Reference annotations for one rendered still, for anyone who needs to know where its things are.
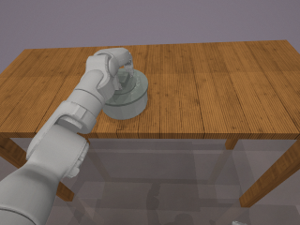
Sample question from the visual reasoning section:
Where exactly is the robot left forearm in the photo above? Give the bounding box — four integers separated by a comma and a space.
26, 52, 119, 160

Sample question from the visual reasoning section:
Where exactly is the pot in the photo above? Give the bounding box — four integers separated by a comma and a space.
102, 91, 148, 120

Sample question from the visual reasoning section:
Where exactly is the table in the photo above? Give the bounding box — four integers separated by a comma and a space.
0, 39, 300, 208

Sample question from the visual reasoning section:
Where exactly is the knob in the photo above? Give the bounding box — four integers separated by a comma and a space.
117, 71, 130, 88

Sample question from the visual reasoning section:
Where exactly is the lid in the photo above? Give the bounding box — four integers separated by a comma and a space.
105, 68, 148, 107

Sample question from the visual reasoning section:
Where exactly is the left robot upper arm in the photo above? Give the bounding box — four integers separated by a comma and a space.
0, 122, 90, 225

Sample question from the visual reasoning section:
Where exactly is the left robot hand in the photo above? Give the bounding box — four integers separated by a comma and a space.
94, 47, 134, 91

